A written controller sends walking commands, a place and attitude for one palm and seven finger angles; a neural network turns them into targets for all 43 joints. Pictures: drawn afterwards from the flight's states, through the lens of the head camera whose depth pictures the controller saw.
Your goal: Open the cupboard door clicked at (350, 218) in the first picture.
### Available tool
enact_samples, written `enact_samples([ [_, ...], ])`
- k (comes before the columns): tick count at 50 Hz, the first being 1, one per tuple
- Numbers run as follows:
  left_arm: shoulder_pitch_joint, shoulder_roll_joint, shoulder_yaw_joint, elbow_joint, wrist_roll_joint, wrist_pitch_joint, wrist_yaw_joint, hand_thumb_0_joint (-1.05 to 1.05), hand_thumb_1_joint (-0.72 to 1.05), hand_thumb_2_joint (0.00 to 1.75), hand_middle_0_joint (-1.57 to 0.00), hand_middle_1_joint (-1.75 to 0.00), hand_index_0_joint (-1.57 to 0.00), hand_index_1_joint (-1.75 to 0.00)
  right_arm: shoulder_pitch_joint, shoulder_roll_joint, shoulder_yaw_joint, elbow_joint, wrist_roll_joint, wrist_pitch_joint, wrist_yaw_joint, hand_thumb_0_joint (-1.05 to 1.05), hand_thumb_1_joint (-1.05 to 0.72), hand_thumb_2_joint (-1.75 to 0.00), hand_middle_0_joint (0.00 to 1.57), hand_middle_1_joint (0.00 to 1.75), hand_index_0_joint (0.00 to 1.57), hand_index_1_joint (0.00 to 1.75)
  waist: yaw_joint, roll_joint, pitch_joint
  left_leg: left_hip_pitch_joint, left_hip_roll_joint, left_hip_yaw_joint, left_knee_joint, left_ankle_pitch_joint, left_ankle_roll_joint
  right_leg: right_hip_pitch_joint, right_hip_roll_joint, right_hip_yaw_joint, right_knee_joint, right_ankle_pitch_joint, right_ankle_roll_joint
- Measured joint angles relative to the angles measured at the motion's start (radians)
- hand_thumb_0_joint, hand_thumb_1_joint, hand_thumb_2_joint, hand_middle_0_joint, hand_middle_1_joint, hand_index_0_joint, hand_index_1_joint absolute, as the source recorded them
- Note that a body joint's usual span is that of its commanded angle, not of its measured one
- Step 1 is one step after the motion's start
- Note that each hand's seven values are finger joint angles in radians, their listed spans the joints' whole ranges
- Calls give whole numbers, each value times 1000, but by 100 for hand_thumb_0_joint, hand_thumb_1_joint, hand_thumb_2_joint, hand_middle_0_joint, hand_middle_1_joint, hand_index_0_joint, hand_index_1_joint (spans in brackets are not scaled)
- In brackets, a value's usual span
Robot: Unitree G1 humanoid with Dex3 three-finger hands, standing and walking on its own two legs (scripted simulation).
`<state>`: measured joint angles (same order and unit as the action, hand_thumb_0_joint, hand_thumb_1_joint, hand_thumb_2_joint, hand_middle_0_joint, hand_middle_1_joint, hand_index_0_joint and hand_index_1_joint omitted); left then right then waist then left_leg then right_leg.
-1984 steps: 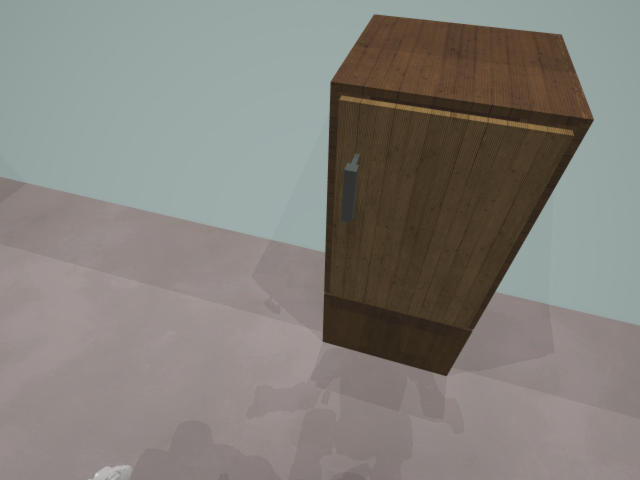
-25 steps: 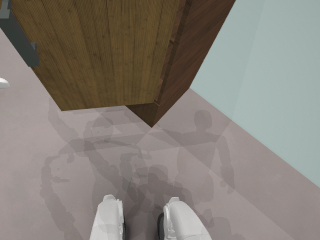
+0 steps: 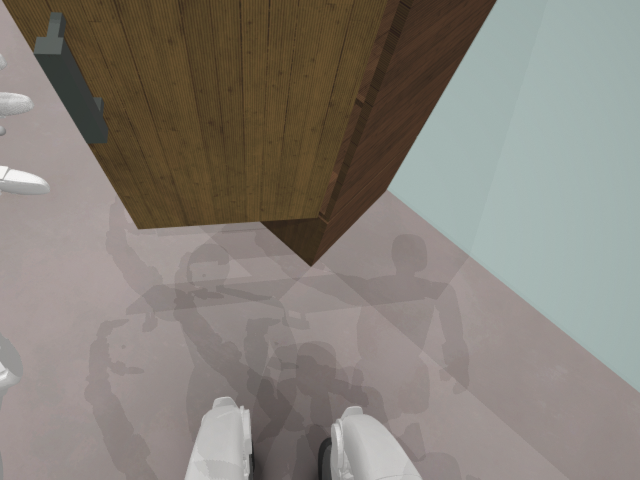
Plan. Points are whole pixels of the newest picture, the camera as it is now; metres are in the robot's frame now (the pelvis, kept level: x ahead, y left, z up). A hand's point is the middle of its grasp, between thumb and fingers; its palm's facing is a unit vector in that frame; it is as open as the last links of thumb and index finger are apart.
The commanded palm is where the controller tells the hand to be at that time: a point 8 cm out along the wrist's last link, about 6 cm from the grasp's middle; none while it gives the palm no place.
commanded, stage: move the hooked fingers beside the handle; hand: left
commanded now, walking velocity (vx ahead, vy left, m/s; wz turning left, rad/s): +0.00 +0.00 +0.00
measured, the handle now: (78, 82) +0.55 +0.27 +0.07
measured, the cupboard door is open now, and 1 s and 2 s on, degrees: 50 50 51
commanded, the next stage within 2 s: slide the fingers in behind the handle in 0.26 s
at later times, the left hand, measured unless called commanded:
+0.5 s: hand (9, 126) +0.48 +0.32 +0.08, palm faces +0.12 -0.99 -0.02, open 14.0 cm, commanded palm +0.47 +0.34 +0.07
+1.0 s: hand (51, 134) +0.48 +0.28 +0.07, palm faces +0.09 -1.00 +0.00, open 14.0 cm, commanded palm +0.47 +0.31 +0.07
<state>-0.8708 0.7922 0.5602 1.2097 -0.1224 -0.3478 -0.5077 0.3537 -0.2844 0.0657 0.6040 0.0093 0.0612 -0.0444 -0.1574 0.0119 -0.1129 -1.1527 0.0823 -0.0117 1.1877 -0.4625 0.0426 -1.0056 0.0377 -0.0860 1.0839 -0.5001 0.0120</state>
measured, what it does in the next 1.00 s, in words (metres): stands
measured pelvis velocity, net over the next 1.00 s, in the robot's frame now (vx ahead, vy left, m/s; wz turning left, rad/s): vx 0.00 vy -0.01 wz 0.00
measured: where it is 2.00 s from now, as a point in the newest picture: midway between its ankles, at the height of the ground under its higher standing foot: outside the picture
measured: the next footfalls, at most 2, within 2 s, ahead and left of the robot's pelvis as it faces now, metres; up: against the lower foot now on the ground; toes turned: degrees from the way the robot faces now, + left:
none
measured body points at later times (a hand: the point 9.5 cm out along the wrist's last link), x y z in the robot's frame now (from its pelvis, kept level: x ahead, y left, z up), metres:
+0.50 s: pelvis +0.00 -0.01 -0.01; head +0.15 +0.04 +0.41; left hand +0.47 +0.37 +0.08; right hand +0.02 -0.28 -0.10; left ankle +0.04 +0.09 -0.64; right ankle +0.01 -0.14 -0.64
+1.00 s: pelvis +0.00 -0.01 +0.00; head +0.14 +0.04 +0.43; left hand +0.47 +0.33 +0.07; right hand +0.03 -0.28 -0.10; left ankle +0.04 +0.09 -0.64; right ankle +0.01 -0.14 -0.64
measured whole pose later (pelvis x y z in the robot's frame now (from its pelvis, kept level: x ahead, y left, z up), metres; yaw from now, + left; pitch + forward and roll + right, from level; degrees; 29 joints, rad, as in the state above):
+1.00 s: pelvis +0.00 -0.01 +0.00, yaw +0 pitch +23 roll -6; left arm -0.85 0.68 0.50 1.18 -0.13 -0.37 -0.42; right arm 0.35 -0.27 0.06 0.62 0.01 0.06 -0.04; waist -0.15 0.02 -0.11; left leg -1.14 0.08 -0.01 1.18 -0.46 0.03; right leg -1.00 0.04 -0.08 1.10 -0.51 0.00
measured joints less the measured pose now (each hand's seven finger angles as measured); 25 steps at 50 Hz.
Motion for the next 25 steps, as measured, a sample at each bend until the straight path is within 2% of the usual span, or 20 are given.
enact_samples([
  [4,4,-5,4,7,14,-4,19,-1,-50,30,-30,-120,-30,-120,-7,-4,1,-13,-4,-5,-1,0,-90,-90,21,30,20,30,-4,0,4,0,-1,3,0,1,1,-2,-1,3,3,1,1],
  [9,6,-11,23,-17,13,-40,41,-1,-50,30,-30,-120,-30,-120,-11,-3,-1,-6,-9,-8,2,0,-90,-90,21,30,20,30,-5,-1,9,-7,0,4,8,-1,0,-11,-1,5,13,-3,0],
  [18,-10,20,6,28,9,-5,13,-1,-50,30,-30,-120,-30,-120,5,-3,7,-1,1,3,-4,0,-90,-90,21,30,20,30,-5,6,11,-9,2,1,6,0,-3,-14,2,2,13,-3,-4],
  [25,-13,14,23,2,-2,-35,19,-1,-50,30,-30,-120,-30,-120,6,-2,2,13,-5,-6,-3,0,-90,-90,21,30,20,30,-10,2,5,-34,7,-2,25,-7,-8,-39,7,0,34,-10,-8],
])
